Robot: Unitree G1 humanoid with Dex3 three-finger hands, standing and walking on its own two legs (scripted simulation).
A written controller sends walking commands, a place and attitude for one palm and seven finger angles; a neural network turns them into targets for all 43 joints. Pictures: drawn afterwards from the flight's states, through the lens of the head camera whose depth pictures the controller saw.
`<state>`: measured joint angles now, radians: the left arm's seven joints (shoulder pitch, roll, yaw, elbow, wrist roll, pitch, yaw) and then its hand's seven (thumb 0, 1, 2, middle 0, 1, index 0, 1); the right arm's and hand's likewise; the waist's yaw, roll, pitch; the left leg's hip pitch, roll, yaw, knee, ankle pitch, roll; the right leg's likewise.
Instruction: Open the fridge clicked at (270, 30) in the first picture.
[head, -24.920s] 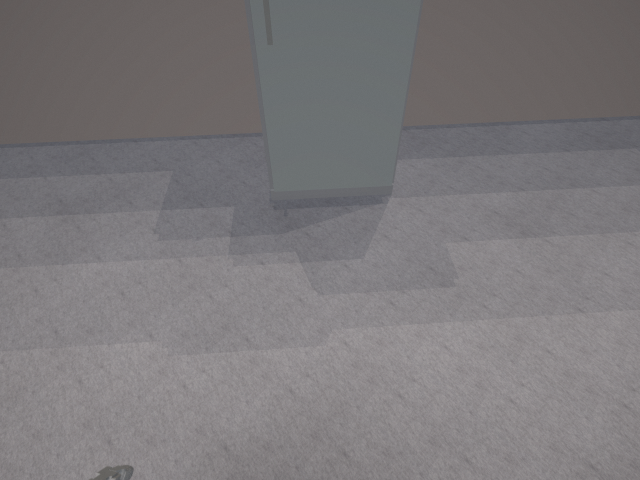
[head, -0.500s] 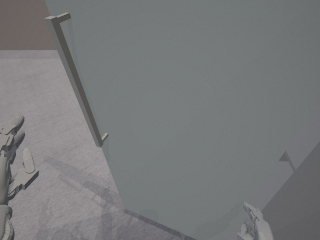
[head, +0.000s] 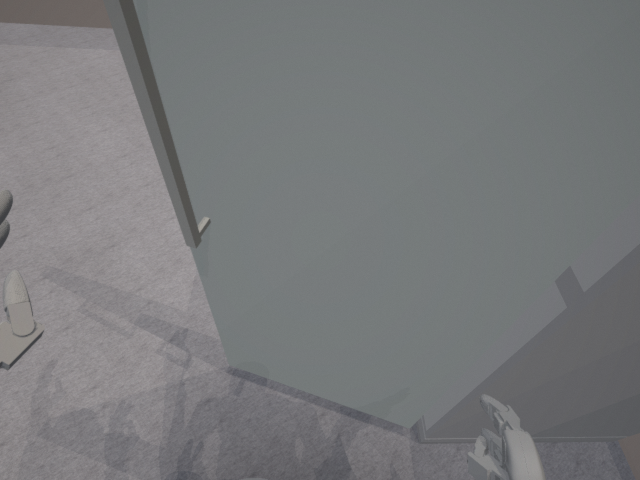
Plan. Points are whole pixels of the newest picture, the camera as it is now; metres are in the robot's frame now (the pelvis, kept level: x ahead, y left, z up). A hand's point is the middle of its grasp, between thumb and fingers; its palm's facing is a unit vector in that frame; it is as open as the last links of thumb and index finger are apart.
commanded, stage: step back with the hand held close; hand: left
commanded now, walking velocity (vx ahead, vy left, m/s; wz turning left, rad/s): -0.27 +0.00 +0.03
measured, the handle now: (170, 131) +0.45 +0.23 +0.18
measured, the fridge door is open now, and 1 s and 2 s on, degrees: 71 71 71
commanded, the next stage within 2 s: stop stepping back and stand still in 1.00 s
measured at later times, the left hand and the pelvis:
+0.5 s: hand out of the picture +0.14 +0.29 +0.18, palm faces +0.49 -0.74 -0.45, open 7.4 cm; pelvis -0.06 +0.01 -0.01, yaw +2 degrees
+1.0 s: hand out of the picture +0.08 +0.30 +0.18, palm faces +0.40 -0.81 -0.42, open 7.4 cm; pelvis -0.14 +0.04 +0.00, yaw -1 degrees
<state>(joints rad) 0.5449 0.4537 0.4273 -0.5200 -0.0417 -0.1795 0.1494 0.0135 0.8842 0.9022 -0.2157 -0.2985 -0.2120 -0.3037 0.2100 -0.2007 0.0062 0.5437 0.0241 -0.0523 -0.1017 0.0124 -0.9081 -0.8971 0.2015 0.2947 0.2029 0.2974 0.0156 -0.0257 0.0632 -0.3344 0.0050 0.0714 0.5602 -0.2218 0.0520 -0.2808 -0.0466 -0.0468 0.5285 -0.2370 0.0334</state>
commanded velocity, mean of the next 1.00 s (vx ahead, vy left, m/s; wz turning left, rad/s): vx -0.36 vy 0.00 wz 0.00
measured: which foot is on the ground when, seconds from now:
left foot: down 0.00-0.70, up 0.72-0.80, down 0.82-1.00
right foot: down 0.00-0.36, up 0.38-0.50, down 0.52-0.82, up 0.84-1.00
